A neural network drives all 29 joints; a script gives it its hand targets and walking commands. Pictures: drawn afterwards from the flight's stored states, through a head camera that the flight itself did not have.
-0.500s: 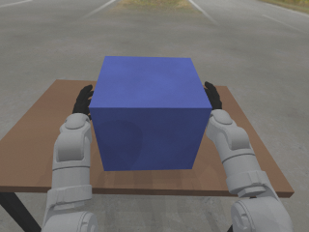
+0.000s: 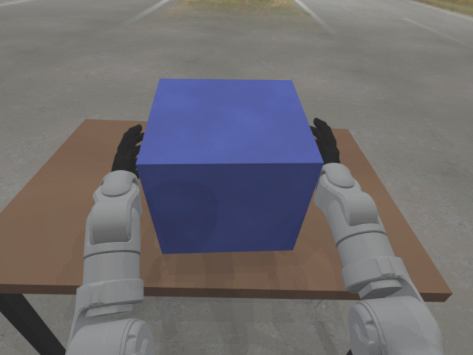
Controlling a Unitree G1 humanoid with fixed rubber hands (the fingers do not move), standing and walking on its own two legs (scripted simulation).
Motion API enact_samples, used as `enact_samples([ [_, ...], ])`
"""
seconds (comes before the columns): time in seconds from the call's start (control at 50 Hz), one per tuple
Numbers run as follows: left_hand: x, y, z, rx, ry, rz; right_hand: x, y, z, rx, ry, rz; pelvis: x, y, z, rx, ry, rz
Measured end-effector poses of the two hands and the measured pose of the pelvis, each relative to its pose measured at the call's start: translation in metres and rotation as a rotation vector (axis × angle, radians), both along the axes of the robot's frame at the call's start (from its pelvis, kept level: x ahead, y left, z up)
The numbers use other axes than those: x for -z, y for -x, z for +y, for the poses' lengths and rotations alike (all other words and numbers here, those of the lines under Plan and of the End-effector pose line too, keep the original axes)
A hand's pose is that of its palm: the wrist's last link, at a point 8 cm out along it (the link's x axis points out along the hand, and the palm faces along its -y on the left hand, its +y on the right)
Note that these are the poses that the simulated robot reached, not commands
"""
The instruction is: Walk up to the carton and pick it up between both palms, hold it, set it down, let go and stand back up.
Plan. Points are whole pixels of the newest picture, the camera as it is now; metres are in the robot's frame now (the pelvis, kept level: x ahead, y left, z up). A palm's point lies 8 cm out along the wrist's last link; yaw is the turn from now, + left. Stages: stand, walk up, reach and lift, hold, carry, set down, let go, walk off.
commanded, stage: set down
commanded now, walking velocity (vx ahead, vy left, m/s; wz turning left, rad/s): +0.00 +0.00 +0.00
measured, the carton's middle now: (227, 166) +0.40 +0.01 +0.18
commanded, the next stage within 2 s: none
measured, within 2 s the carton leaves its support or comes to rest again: neither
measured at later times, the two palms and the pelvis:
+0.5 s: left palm (140, 187) +0.38 +0.16 +0.15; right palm (320, 177) +0.39 -0.17 +0.15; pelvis +0.02 -0.02 +0.00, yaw +2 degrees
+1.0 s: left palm (140, 195) +0.38 +0.16 +0.12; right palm (311, 178) +0.41 -0.16 +0.14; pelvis +0.02 -0.03 +0.00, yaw +1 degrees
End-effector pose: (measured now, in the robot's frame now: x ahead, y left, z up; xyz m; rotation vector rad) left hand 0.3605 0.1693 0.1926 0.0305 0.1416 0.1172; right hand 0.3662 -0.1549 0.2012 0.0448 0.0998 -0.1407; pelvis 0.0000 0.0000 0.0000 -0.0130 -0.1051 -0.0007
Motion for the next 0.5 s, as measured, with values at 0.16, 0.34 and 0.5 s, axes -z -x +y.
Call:
enact_samples([
  [0.16,0.010,-0.006,0.004,-0.030,-0.014,-0.023,0.015,-0.014,0.004,-0.025,0.039,-0.039,0.000,-0.008,-0.003,0.006,-0.007,-0.030],
  [0.34,0.046,-0.008,0.005,-0.047,-0.022,0.026,0.054,-0.022,0.006,-0.049,0.044,-0.002,0.000,-0.016,-0.013,-0.019,-0.003,-0.028],
  [0.5,0.042,-0.017,-0.011,-0.040,-0.038,-0.012,0.048,-0.028,-0.011,-0.043,0.057,-0.046,0.000,-0.019,-0.020,-0.030,-0.001,-0.001],
])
